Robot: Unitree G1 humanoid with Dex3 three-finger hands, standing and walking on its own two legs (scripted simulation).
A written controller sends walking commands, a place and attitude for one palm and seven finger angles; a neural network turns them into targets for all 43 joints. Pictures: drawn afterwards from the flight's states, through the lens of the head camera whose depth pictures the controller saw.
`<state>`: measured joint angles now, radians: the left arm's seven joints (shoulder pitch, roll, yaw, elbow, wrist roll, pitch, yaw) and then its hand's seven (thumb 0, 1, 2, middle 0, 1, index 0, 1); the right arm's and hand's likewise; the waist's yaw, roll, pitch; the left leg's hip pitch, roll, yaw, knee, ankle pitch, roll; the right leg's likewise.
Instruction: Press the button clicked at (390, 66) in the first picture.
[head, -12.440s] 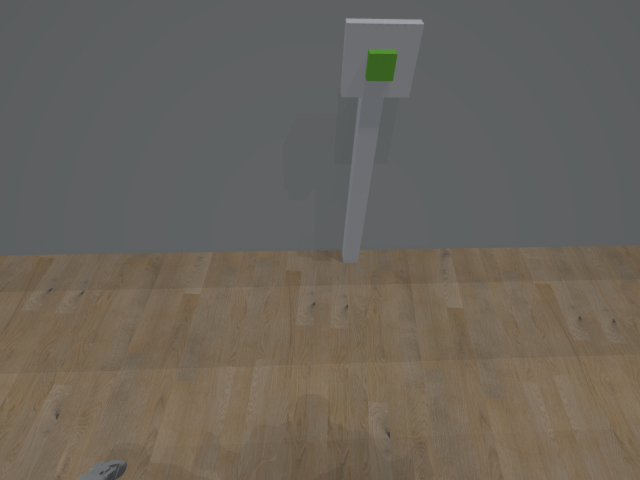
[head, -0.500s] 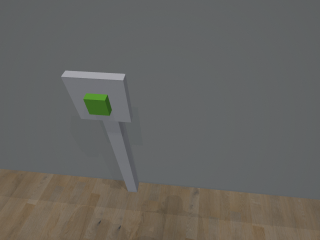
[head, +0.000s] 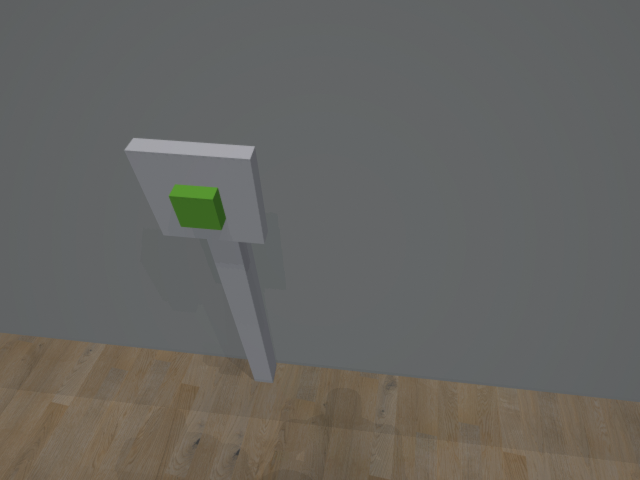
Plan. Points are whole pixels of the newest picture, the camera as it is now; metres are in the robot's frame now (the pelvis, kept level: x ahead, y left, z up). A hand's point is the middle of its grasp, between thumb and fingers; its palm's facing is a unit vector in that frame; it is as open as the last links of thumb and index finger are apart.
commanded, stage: look again from close up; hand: left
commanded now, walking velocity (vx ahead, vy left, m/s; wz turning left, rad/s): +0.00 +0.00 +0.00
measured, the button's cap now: (199, 206) +0.48 +0.22 +0.06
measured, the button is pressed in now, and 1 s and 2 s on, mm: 0 0 0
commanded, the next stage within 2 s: raise the hand and make a fist in 0.10 s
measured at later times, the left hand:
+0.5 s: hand (194, 418) +0.19 +0.16 +0.01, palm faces -0.01 -1.00 +0.03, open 6.3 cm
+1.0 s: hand (152, 452) +0.16 +0.21 -0.02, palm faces -0.08 -1.00 -0.02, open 3.2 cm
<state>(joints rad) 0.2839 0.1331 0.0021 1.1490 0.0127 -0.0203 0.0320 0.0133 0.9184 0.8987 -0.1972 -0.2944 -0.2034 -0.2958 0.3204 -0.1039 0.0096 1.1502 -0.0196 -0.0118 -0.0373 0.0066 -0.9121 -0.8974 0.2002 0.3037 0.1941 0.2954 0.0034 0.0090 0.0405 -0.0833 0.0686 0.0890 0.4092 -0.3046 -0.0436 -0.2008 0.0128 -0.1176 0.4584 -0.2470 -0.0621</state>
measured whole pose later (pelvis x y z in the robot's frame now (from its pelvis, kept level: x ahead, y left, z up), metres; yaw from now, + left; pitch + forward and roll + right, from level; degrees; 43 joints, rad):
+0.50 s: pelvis -0.03 +0.02 -0.04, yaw +0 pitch +7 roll +1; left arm 0.34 0.12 0.05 0.13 -0.21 -0.47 -0.17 0.02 0.93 0.90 -0.38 -0.50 -0.39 -0.51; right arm 0.19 -0.30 -0.08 0.64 0.01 -0.31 -0.01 0.03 -0.92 -0.90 0.20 0.30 0.19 0.30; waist -0.03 -0.01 -0.10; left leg -0.50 0.03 0.08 0.82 -0.44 -0.01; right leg -0.61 -0.06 -0.09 0.84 -0.36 -0.04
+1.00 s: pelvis -0.05 +0.04 -0.07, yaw +1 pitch +11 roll -2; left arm 0.43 0.23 0.09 -0.14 -0.22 -0.25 -0.25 0.02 0.90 0.90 -1.06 -1.24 -1.07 -1.24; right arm 0.28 -0.16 0.07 0.51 0.03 -0.17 -0.03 0.02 -0.90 -0.90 0.21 0.31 0.20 0.30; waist -0.01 0.02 -0.09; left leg -0.74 0.04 0.03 1.08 -0.53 0.02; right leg -0.79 -0.06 -0.13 1.00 -0.40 -0.01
